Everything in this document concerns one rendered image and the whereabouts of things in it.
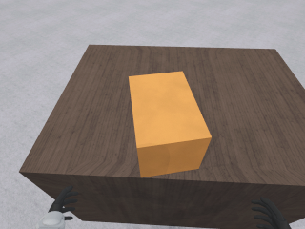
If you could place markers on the left robot hand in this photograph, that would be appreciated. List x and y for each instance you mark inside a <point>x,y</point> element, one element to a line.
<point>61,200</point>

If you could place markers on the carton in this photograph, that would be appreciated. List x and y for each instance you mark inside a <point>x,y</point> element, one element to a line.
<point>170,132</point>

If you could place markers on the pedestal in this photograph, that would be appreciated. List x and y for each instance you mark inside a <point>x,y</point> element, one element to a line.
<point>252,104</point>

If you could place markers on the left robot forearm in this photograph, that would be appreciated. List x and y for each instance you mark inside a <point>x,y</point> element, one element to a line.
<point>52,220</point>

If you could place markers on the right robot hand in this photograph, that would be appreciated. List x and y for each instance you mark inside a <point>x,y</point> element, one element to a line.
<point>275,217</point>

